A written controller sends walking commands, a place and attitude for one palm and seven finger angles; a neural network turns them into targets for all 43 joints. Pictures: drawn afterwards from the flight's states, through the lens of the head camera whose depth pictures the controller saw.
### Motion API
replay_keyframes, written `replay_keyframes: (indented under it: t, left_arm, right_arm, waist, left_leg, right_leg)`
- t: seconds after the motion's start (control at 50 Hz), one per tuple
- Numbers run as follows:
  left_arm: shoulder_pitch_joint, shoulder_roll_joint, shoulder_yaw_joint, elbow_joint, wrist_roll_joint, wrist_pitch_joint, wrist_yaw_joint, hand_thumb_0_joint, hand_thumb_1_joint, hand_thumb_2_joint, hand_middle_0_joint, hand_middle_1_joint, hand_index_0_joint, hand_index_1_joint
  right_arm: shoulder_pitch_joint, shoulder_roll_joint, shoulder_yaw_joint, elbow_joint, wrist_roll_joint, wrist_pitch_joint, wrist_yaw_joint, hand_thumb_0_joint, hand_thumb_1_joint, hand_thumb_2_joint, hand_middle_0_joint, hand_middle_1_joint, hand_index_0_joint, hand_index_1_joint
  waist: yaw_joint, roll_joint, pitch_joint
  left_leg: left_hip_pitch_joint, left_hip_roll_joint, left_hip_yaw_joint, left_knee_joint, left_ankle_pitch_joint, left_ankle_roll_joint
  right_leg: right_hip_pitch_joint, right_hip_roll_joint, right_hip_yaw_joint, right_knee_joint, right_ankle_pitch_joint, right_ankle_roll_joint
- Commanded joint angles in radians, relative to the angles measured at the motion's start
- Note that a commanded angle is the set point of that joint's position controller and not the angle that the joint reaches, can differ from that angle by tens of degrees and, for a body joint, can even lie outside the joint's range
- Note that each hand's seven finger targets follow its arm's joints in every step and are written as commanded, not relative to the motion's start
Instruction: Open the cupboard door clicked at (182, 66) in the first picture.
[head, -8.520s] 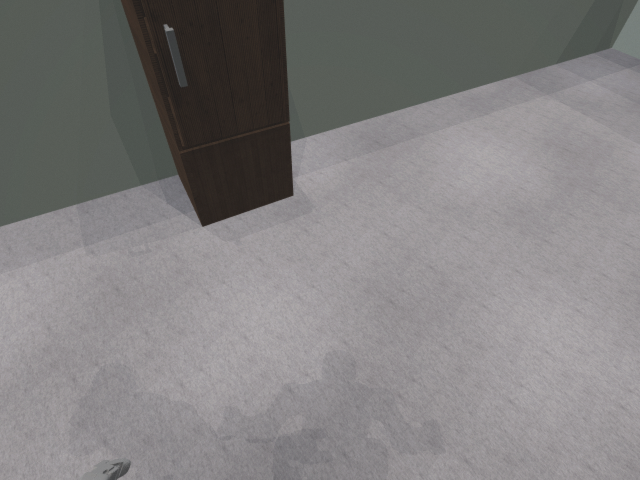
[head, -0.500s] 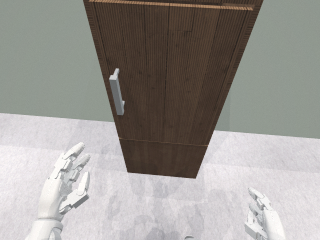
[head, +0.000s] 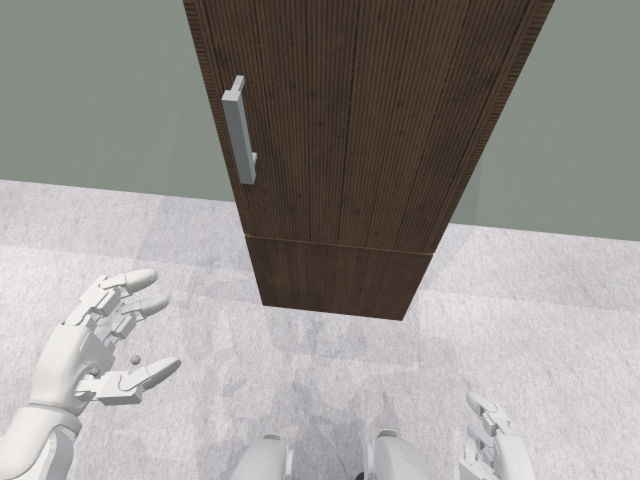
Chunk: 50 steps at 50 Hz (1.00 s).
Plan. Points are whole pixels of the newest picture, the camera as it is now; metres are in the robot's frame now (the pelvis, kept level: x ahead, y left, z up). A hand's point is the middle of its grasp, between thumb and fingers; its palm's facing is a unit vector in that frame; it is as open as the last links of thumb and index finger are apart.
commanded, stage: raise the hand with hooked fingers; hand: left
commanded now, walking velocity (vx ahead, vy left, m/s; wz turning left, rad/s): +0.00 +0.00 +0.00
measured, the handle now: (243, 133) +0.58 +0.15 +0.07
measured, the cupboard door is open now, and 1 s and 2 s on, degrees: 0 0 0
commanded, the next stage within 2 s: move the hooked fingers beside the handle in 1.32 s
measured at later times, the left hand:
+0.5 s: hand (90, 331) +0.26 +0.26 +0.07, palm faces -0.05 -1.00 -0.05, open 13.5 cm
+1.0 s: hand (82, 291) +0.30 +0.28 +0.08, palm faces -0.08 -1.00 -0.02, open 14.0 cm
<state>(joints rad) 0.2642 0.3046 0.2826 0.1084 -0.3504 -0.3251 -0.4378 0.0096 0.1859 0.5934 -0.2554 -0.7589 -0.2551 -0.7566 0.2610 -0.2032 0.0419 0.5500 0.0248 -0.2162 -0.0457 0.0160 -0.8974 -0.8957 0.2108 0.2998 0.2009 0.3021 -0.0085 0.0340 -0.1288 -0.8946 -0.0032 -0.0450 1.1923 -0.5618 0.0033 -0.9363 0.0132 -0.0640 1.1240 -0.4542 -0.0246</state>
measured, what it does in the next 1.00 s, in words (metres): stands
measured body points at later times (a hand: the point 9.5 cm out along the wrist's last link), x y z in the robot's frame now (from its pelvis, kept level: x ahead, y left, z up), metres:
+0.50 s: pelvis +0.00 +0.02 +0.01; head +0.07 +0.04 +0.46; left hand +0.26 +0.32 +0.07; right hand +0.19 -0.22 -0.05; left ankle +0.01 +0.11 -0.65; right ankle +0.05 -0.11 -0.65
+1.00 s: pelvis +0.01 +0.01 +0.02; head +0.08 +0.03 +0.47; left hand +0.30 +0.34 +0.08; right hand +0.16 -0.24 -0.05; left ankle +0.01 +0.11 -0.65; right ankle +0.05 -0.11 -0.65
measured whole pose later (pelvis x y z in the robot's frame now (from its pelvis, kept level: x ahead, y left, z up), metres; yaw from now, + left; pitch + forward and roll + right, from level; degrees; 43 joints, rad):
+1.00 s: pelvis +0.01 +0.01 +0.02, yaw -1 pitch +14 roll -3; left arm -0.02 0.44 0.44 0.42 -0.39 -0.30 -0.60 -0.01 -0.50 0.30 -0.30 -1.20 -0.30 -1.20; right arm 0.30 -0.29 0.04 0.52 0.03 -0.19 -0.06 0.01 -0.90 -0.90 0.21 0.30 0.20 0.30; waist -0.02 0.01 -0.12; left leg -0.80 0.00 -0.03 1.08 -0.53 0.02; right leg -0.83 0.02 -0.05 1.00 -0.41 -0.01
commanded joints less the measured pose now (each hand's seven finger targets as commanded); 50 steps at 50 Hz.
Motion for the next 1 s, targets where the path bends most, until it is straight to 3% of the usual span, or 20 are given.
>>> replay_keyframes:
  t: [0.0, 0.04, 0.1, 0.16, 0.18, 0.26, 0.32, 0.36, 0.4, 0.54, 0.56, 0.64, 0.7, 0.74, 0.8, 0.82, 0.88, 0.92, 0.96, 0.98]
  left_arm:
    - [-0.049, 0.161, 0.11, -0.155, -0.029, -0.095, 0.009, 0.0, -0.033, 0.5, -0.267, -0.9, -0.267, -0.9]
    - [-0.054, 0.158, 0.097, -0.149, -0.026, -0.108, 0.007, 0.0, -0.08, 0.48, -0.27, -0.93, -0.27, -0.93]
    - [-0.082, 0.189, 0.11, -0.141, -0.026, -0.109, -0.01, 0.0, -0.15, 0.45, -0.275, -0.975, -0.275, -0.975]
    - [-0.141, 0.226, 0.132, -0.147, -0.031, -0.111, -0.01, 0.0, -0.22, 0.42, -0.28, -1.02, -0.28, -1.02]
    - [-0.15, 0.224, 0.13, -0.158, -0.03, -0.113, -0.014, 0.0, -0.243, 0.41, -0.282, -1.035, -0.282, -1.035]
    - [-0.171, 0.24, 0.144, -0.132, -0.034, -0.101, -0.013, 0.0, -0.337, 0.37, -0.288, -1.095, -0.288, -1.095]
    - [-0.186, 0.236, 0.133, -0.13, -0.024, -0.088, -0.02, 0.0, -0.407, 0.34, -0.293, -1.14, -0.293, -1.14]
    - [-0.215, 0.257, 0.147, -0.097, -0.031, -0.07, -0.03, 0.0, -0.453, 0.32, -0.297, -1.17, -0.297, -1.17]
    - [-0.226, 0.27, 0.163, -0.067, -0.028, -0.057, -0.043, 0.0, -0.5, 0.3, -0.3, -1.2, -0.3, -1.2]
    - [-0.329, 0.304, 0.184, -0.032, -0.038, -0.045, -0.082, 0.0, -0.5, 0.3, -0.3, -1.2, -0.3, -1.2]
    - [-0.349, 0.324, 0.195, -0.027, -0.041, -0.044, -0.091, 0.0, -0.5, 0.3, -0.3, -1.2, -0.3, -1.2]
    - [-0.368, 0.331, 0.211, 0.045, -0.05, -0.029, -0.111, 0.0, -0.5, 0.3, -0.3, -1.2, -0.3, -1.2]
    - [-0.42, 0.371, 0.238, 0.061, -0.056, -0.027, -0.131, 0.0, -0.5, 0.3, -0.3, -1.2, -0.3, -1.2]
    - [-0.425, 0.371, 0.244, 0.1, -0.06, -0.021, -0.136, 0.0, -0.5, 0.3, -0.3, -1.2, -0.3, -1.2]
    - [-0.474, 0.402, 0.256, 0.113, -0.06, -0.023, -0.156, 0.0, -0.5, 0.3, -0.3, -1.2, -0.3, -1.2]
    - [-0.457, 0.384, 0.246, 0.119, -0.064, -0.023, -0.159, 0.0, -0.5, 0.3, -0.3, -1.2, -0.3, -1.2]
    - [-0.423, 0.375, 0.244, 0.126, -0.069, -0.023, -0.169, 0.0, -0.5, 0.3, -0.3, -1.2, -0.3, -1.2]
    - [-0.418, 0.388, 0.255, 0.114, -0.068, -0.027, -0.163, 0.0, -0.5, 0.3, -0.3, -1.2, -0.3, -1.2]
    - [-0.426, 0.394, 0.265, 0.124, -0.075, -0.03, -0.158, 0.0, -0.5, 0.3, -0.3, -1.2, -0.3, -1.2]
    - [-0.433, 0.399, 0.27, 0.118, -0.072, -0.033, -0.155, 0.0, -0.5, 0.3, -0.3, -1.2, -0.3, -1.2]
  right_arm:
    - [-0.064, -0.179, -0.086, -0.177, 0.008, -0.075, -0.016, 0.0, -0.9, -0.9, 0.2, 0.3, 0.2, 0.3]
    - [-0.054, -0.189, -0.088, -0.177, 0.011, -0.082, -0.017, 0.0, -0.9, -0.9, 0.2, 0.3, 0.2, 0.3]
    - [-0.04, -0.2, -0.086, -0.178, 0.012, -0.081, -0.017, 0.0, -0.9, -0.9, 0.2, 0.3, 0.2, 0.3]
    - [-0.033, -0.212, -0.086, -0.177, 0.013, -0.079, -0.025, 0.0, -0.9, -0.9, 0.2, 0.3, 0.2, 0.3]
    - [-0.029, -0.211, -0.084, -0.176, 0.012, -0.078, -0.024, 0.0, -0.9, -0.9, 0.2, 0.3, 0.2, 0.3]
    - [-0.017, -0.218, -0.083, -0.176, 0.011, -0.072, -0.025, 0.0, -0.9, -0.9, 0.2, 0.3, 0.2, 0.3]
    - [-0.015, -0.221, -0.081, -0.177, 0.015, -0.067, -0.02, 0.0, -0.9, -0.9, 0.2, 0.3, 0.2, 0.3]
    - [-0.012, -0.225, -0.077, -0.182, 0.013, -0.061, -0.022, 0.0, -0.9, -0.9, 0.2, 0.3, 0.2, 0.3]
    - [-0.005, -0.225, -0.075, -0.18, 0.014, -0.054, -0.022, 0.0, -0.9, -0.9, 0.2, 0.3, 0.2, 0.3]
    - [-0.008, -0.224, -0.07, -0.178, 0.014, -0.047, -0.024, 0.0, -0.9, -0.9, 0.2, 0.3, 0.2, 0.3]
    - [-0.008, -0.228, -0.067, -0.177, 0.011, -0.048, -0.025, 0.0, -0.9, -0.9, 0.2, 0.3, 0.2, 0.3]
    - [-0.002, -0.229, -0.066, -0.169, 0.016, -0.039, -0.028, 0.0, -0.9, -0.9, 0.2, 0.3, 0.2, 0.3]
    - [-0.001, -0.23, -0.066, -0.168, 0.015, -0.033, -0.029, 0.0, -0.9, -0.9, 0.2, 0.3, 0.2, 0.3]
    - [0.003, -0.232, -0.065, -0.167, 0.016, -0.029, -0.032, 0.0, -0.9, -0.9, 0.2, 0.3, 0.2, 0.3]
    - [0.01, -0.235, -0.065, -0.163, 0.015, -0.025, -0.034, 0.0, -0.9, -0.9, 0.2, 0.3, 0.2, 0.3]
    - [0.01, -0.231, -0.065, -0.168, 0.016, -0.025, -0.032, 0.0, -0.9, -0.9, 0.2, 0.3, 0.2, 0.3]
    - [0.018, -0.233, -0.068, -0.171, 0.014, -0.025, -0.025, 0.0, -0.9, -0.9, 0.2, 0.3, 0.2, 0.3]
    - [0.018, -0.233, -0.071, -0.174, 0.013, -0.023, -0.02, 0.0, -0.9, -0.9, 0.2, 0.3, 0.2, 0.3]
    - [0.021, -0.237, -0.072, -0.178, 0.01, -0.02, -0.02, 0.0, -0.9, -0.9, 0.2, 0.3, 0.2, 0.3]
    - [0.019, -0.234, -0.071, -0.177, 0.012, -0.017, -0.019, 0.0, -0.9, -0.9, 0.2, 0.3, 0.2, 0.3]
  waist:
    - [0.014, -0.027, -0.233]
    - [0.008, -0.032, -0.217]
    - [0.01, 0.016, -0.214]
    - [0.006, 0.024, -0.199]
    - [0.008, 0.055, -0.219]
    - [0.004, 0.052, -0.211]
    - [0.004, 0.095, -0.22]
    - [-0.002, 0.073, -0.19]
    - [0.001, 0.061, -0.219]
    - [0.0, 0.069, -0.24]
    - [0.006, 0.093, -0.242]
    - [-0.002, 0.043, -0.226]
    - [0.002, 0.072, -0.252]
    - [0.001, 0.036, -0.238]
    - [0.001, 0.058, -0.26]
    - [0.004, 0.075, -0.258]
    - [0.008, 0.047, -0.274]
    - [0.011, 0.067, -0.279]
    - [0.009, 0.028, -0.248]
    - [0.008, 0.041, -0.263]
  left_leg:
    - [0.044, -0.017, 0.008, -0.204, 0.216, 0.02]
    - [0.06, -0.017, 0.003, -0.224, 0.208, 0.021]
    - [0.08, -0.019, 0.006, -0.239, 0.209, 0.019]
    - [0.102, -0.016, -0.005, -0.252, 0.198, 0.017]
    - [0.128, -0.016, -0.005, -0.261, 0.217, 0.015]
    - [0.156, -0.012, -0.015, -0.272, 0.261, 0.008]
    - [0.193, -0.009, -0.02, -0.289, 0.283, -0.002]
    - [0.183, -0.01, -0.022, -0.288, 0.285, -0.001]
    - [0.185, -0.009, -0.017, -0.29, 0.295, -0.001]
    - [0.221, -0.006, -0.021, -0.296, 0.346, -0.006]
    - [0.228, -0.007, -0.022, -0.288, 0.383, -0.012]
    - [0.206, -0.006, -0.016, -0.299, 0.337, -0.004]
    - [0.213, -0.009, -0.005, -0.293, 0.346, -0.001]
    - [0.193, -0.008, -0.002, -0.297, 0.33, 0.004]
    - [0.202, -0.008, 0.001, -0.294, 0.35, 0.005]
    - [0.205, -0.01, 0.003, -0.298, 0.35, 0.005]
    - [0.205, -0.008, 0.006, -0.291, 0.393, 0.006]
    - [0.203, -0.009, 0.009, -0.29, 0.393, 0.006]
    - [0.174, -0.008, 0.007, -0.285, 0.378, 0.007]
    - [0.176, -0.009, 0.014, -0.286, 0.371, 0.009]
  right_leg:
    - [0.261, -0.006, 0.055, -0.199, 0.003, 0.005]
    - [0.249, -0.005, 0.042, -0.203, 0.0, 0.004]
    - [0.249, -0.003, 0.037, -0.202, 0.01, -0.001]
    - [0.233, 0.005, 0.025, -0.197, 0.008, -0.008]
    - [0.239, 0.005, 0.02, -0.193, 0.034, -0.008]
    - [0.247, 0.014, 0.004, -0.19, 0.083, -0.012]
    - [0.243, 0.012, -0.004, -0.192, 0.103, -0.009]
    - [0.245, 0.02, -0.005, -0.198, 0.112, -0.014]
    - [0.265, 0.017, -0.001, -0.205, 0.125, -0.009]
    - [0.28, 0.019, -0.003, -0.211, 0.165, -0.012]
    - [0.285, 0.024, -0.002, -0.2, 0.189, -0.021]
    - [0.289, 0.02, 0.001, -0.224, 0.166, -0.011]
    - [0.306, 0.019, 0.013, -0.227, 0.176, -0.013]
    - [0.313, 0.017, 0.015, -0.237, 0.167, -0.01]
    - [0.329, 0.018, 0.025, -0.236, 0.19, -0.013]
    - [0.329, 0.017, 0.025, -0.239, 0.189, -0.013]
    - [0.346, 0.02, 0.024, -0.232, 0.233, -0.014]
    - [0.347, 0.017, 0.027, -0.233, 0.236, -0.011]
    - [0.34, 0.024, 0.027, -0.231, 0.221, -0.015]
    - [0.351, 0.021, 0.035, -0.234, 0.222, -0.012]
